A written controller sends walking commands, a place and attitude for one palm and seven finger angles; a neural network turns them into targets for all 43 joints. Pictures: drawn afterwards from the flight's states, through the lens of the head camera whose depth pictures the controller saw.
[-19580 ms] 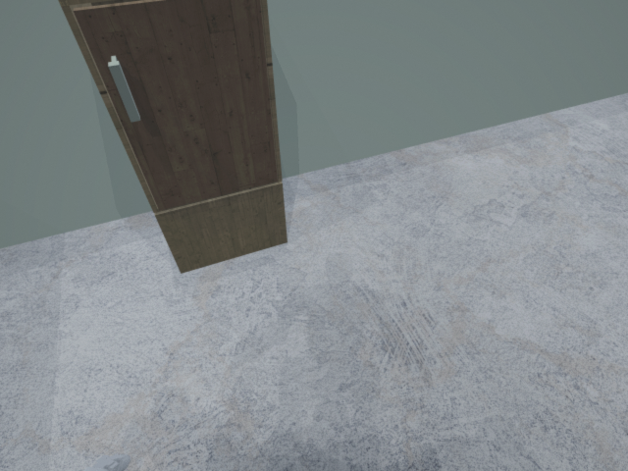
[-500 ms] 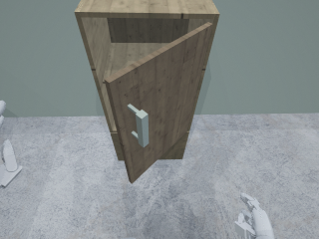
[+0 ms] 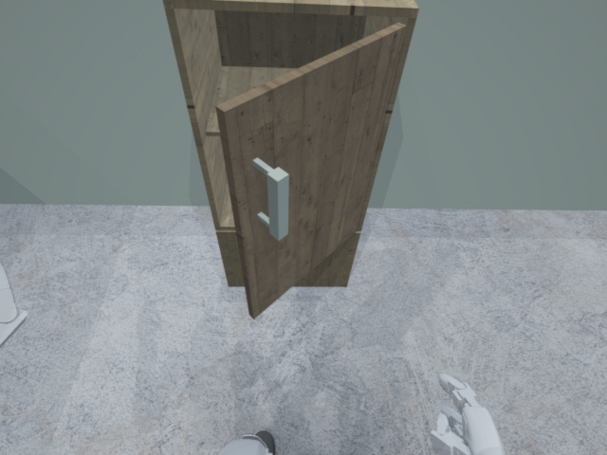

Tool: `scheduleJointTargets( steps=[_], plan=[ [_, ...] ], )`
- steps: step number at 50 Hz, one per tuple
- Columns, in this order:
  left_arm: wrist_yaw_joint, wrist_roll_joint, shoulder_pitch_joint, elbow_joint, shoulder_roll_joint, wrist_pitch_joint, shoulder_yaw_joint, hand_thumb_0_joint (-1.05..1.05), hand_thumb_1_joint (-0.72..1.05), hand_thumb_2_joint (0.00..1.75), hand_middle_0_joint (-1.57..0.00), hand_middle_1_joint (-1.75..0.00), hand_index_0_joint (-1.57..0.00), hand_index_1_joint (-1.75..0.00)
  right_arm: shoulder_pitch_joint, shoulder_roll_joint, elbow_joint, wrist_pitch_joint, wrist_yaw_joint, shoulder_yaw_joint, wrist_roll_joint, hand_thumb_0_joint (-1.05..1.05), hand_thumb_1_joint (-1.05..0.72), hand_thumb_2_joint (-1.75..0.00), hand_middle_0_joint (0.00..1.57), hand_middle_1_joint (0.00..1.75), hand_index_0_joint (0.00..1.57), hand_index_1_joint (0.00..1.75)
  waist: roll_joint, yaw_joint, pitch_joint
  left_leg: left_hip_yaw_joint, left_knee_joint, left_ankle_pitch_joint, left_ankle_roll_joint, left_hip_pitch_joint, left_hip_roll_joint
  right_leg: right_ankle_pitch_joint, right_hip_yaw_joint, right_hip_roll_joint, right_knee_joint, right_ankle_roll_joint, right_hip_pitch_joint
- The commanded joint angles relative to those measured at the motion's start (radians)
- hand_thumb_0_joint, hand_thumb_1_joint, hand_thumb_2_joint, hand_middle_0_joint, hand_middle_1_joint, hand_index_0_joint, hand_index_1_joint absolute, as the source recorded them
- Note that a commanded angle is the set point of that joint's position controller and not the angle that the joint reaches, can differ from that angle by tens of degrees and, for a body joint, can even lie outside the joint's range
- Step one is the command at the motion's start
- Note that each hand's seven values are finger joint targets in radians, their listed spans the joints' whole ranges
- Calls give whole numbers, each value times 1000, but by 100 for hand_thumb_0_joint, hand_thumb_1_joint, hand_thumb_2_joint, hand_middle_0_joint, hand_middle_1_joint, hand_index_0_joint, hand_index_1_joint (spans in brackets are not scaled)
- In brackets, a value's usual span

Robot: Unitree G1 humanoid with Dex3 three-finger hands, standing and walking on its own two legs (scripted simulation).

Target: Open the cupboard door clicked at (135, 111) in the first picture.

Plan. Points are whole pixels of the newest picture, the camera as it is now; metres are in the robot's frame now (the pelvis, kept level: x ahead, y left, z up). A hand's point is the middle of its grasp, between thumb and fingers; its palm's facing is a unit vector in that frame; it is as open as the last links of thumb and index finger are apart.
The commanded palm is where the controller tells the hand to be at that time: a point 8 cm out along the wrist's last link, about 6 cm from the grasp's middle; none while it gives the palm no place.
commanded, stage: step back with the hand held close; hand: left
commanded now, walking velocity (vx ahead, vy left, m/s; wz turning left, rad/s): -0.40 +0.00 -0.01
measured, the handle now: (269, 199) +0.48 +0.11 +0.04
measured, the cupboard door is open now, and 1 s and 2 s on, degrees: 44 44 44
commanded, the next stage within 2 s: stop stepping back and stand still in 0.12 s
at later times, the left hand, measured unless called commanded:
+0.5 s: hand out of the picture +0.08 +0.25 +0.17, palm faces +0.38 -0.77 -0.52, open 7.4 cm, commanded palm +0.03 +0.28 +0.19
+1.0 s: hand out of the picture +0.06 +0.25 +0.17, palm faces +0.41 -0.78 -0.47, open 7.4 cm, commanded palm +0.00 +0.29 +0.19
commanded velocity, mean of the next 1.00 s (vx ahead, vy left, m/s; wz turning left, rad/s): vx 0.04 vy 0.02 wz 0.00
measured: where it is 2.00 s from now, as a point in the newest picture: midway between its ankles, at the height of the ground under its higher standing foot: outside the picture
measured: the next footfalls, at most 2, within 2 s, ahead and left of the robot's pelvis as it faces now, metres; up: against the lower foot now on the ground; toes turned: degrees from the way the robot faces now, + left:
left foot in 0.18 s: +0.04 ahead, +0.09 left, +0.00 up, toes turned +1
right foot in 0.48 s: -0.11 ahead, -0.11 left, +0.00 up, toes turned -2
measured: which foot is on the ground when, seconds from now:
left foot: down 0.00-0.00, up 0.02-0.16, down 0.18-0.50, up 0.52-0.70, down 0.72-1.00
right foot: down 0.00-0.20, up 0.22-0.46, down 0.48-1.00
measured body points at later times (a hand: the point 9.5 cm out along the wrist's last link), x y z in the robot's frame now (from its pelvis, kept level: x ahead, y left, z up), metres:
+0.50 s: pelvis -0.11 -0.02 +0.01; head -0.10 +0.00 +0.46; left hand +0.06 +0.29 +0.20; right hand +0.05 -0.25 -0.06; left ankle +0.00 +0.09 -0.72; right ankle -0.15 -0.11 -0.73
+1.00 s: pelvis -0.14 -0.01 +0.01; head -0.14 -0.01 +0.46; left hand +0.03 +0.29 +0.20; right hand +0.01 -0.24 -0.08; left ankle -0.12 +0.11 -0.72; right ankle -0.15 -0.11 -0.72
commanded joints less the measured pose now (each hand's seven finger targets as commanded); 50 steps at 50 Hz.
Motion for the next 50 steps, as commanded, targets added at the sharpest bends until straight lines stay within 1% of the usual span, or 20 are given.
scheduleJointTargets(
  steps=[1, 3, 6, 7, 8, 10, 11, 14, 18, 20, 22, 24, 25, 26, 29, 34, 37, 40, 46, 50],
  plan=[
    [14, 8, -178, -194, 224, -59, 53, 0, 90, 90, -20, -30, -20, -30, -115, -138, -108, -35, -16, -62, 28, 0, -90, -90, 20, 30, 20, 30, -222, -19, -131, -14, 387, -357, -44, 188, -76, 619, 286, -352, -269, -75, -164],
    [12, 21, -93, -144, 234, -21, 93, 0, 90, 90, -20, -30, -20, -30, -136, -114, -141, -18, -28, -42, 24, 0, -90, -90, 20, 30, 20, 30, -202, -21, -134, -9, 376, -375, -34, 56, -61, 1091, 161, -322, -114, -54, 41],
    [1, 18, -85, -175, 216, -9, 81, 0, 90, 90, -20, -30, -20, -30, -169, -124, -149, 11, -56, -18, 27, 0, -90, -90, 20, 30, 20, 30, -11, -31, -100, 31, 18, -152, -38, 142, -67, 1130, 89, -226, -28, -20, 108],
    [-3, 9, -92, -203, 224, -12, 87, 0, 90, 90, -20, -30, -20, -30, -141, -135, -154, 15, -59, -22, 32, 0, -90, -90, 20, 30, 20, 30, 35, -33, -131, 16, -106, 130, -27, 242, -38, 1024, 52, -157, 10, 27, 94],
    [-6, 3, -93, -239, 237, -19, 99, 0, 90, 90, -20, -30, -20, -30, -111, -166, -157, 15, -53, -45, 40, 0, -90, -90, 20, 30, 20, 30, 88, -25, -206, -65, -137, 563, 12, 400, 70, 723, 19, -86, 49, 72, 30],
    [-19, -18, -1, -212, 221, -32, 110, 0, 90, 90, -20, -30, -20, -30, -80, -173, -178, -10, -16, -77, 35, 0, -90, -90, 20, 30, 20, 30, 185, -7, -303, -210, -146, 849, 101, 587, 255, -88, 45, -15, 261, 55, -142],
    [-26, -27, 62, -210, 206, -26, 115, 0, 90, 90, -20, -30, -20, -30, -104, -169, -178, -31, -10, -75, 10, 0, -90, -90, 20, 30, 20, 30, 291, 6, -291, -245, -170, 783, 118, 484, 285, -217, 70, -8, 386, 50, -134],
    [-3, -17, 100, -285, 179, -7, 103, 0, 90, 90, -20, -30, -20, -30, -40, -153, -157, -57, 3, -77, 24, 0, -90, -90, 20, 30, 20, 30, 138, -28, -257, -178, -166, 493, 123, 516, 239, -78, 21, -35, 344, 61, -188],
    [21, -20, 110, -241, 178, 26, 112, 0, 90, 90, -20, -30, -20, -30, -68, -148, -174, -61, -22, -51, 22, 0, -90, -90, 20, 30, 20, 30, 178, -46, -124, -179, -380, -422, 90, 213, 184, -88, -46, -30, 167, 58, -10],
    [31, -9, 67, -215, 173, 28, 98, 0, 90, 90, -20, -30, -20, -30, -78, -157, -169, -57, -37, -49, 16, 0, -90, -90, 20, 30, 20, 30, 257, -48, -83, -134, -426, -620, 44, 79, 131, -89, -116, -3, 20, 38, 143],
    [27, 1, 30, -193, 182, 21, 81, 0, 90, 90, -20, -30, -20, -30, -82, -150, -167, -51, -45, -45, 12, 0, -90, -90, 20, 30, 20, 30, 189, -53, -59, -73, -308, -564, -3, 81, 42, -43, -107, -30, -181, 20, 172],
    [22, -3, -4, -181, 221, 6, 96, 0, 90, 90, -20, -30, -20, -30, -66, -147, -148, -35, -39, -50, 1, 0, -90, -90, 20, 30, 20, 30, -57, -60, -78, -26, 131, -293, -28, 273, -37, -143, 212, -278, -393, -89, -133],
    [25, -4, -63, -192, 240, 1, 104, 0, 90, 90, -20, -30, -20, -30, -64, -151, -129, -34, -37, -50, 2, 0, -90, -90, 20, 30, 20, 30, -158, -44, -67, -37, 295, -260, -30, 222, -41, -215, 329, -386, -426, -132, -200],
    [24, 2, -106, -178, 206, 9, 72, 0, 90, 90, -20, -30, -20, -30, -55, -159, -121, -37, -35, -59, 14, 0, -90, -90, 20, 30, 20, 30, -191, -43, -61, -46, 428, -305, -31, 118, -52, -288, 385, -400, -408, -145, -184],
    [16, 19, -156, -56, 159, -8, 22, 0, 90, 90, -20, -30, -20, -30, -42, -150, -94, -44, -42, -45, 18, 0, -90, -90, 20, 30, 20, 30, -86, -60, 25, -23, 363, -261, -13, 66, 0, -128, 205, -328, -333, -93, -151],
    [27, 31, -156, -76, 171, -37, 42, 0, 90, 90, -20, -30, -20, -30, -35, -142, -102, -78, -60, -46, 14, 0, -90, -90, 20, 30, 20, 30, -47, -36, 25, 53, -43, -282, 31, 282, -22, -107, 162, -270, -239, -71, -115],
    [26, 17, -115, -151, 180, -53, 69, 0, 90, 90, -20, -30, -20, -30, -33, -176, -137, -81, -52, -58, 23, 0, -90, -90, 20, 30, 20, 30, 106, -31, -29, -103, -109, -91, 68, 348, 89, 150, 63, -134, -52, 7, -71],
    [20, 21, -84, -129, 173, -50, 81, 0, 90, 90, -20, -30, -20, -30, -32, -155, -121, -79, -44, -42, 18, 0, -90, -90, 20, 30, 20, 30, 172, -42, -5, -218, -216, -224, 98, 230, 178, 62, -51, -70, 50, 43, -51],
    [14, 9, -13, -86, 148, -49, 69, 0, 90, 90, -20, -30, -20, -30, -19, -157, -122, -89, -27, -51, 22, 0, -90, -90, 20, 30, 20, 30, 10, -47, -69, -27, -30, -129, 15, 217, 34, 283, 90, -158, -124, 2, 42],
    [14, 8, -44, -102, 156, -43, 68, 0, 90, 90, -20, -30, -20, -30, -26, -143, -120, -73, -24, -48, 21, 0, -90, -90, 20, 30, 20, 30, -40, -50, -80, -4, 5, -121, 0, 296, 1, 290, 132, -203, -187, -16, -21]
  ],
)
